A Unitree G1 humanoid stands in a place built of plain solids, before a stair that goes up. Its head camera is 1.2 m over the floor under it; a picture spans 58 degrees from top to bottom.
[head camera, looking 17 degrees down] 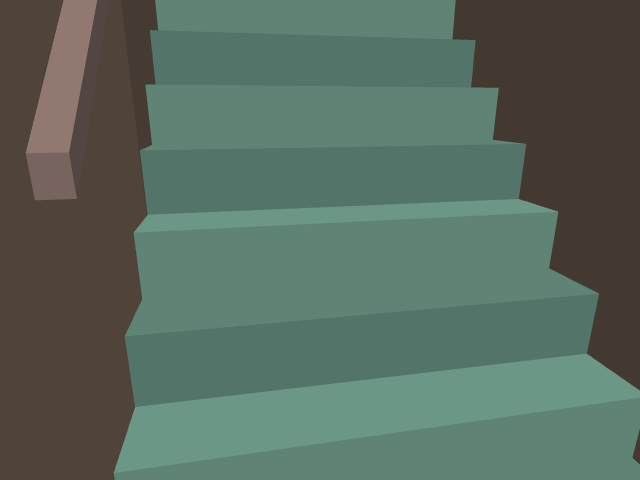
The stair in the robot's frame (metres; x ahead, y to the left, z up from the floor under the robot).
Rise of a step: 0.21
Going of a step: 0.23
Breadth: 1.40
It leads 11 degrees to the left of straight ahead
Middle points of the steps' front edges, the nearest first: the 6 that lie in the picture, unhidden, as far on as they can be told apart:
0.90 -0.23 0.43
1.12 -0.19 0.64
1.34 -0.15 0.85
1.56 -0.10 1.07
1.79 -0.06 1.28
2.01 -0.02 1.49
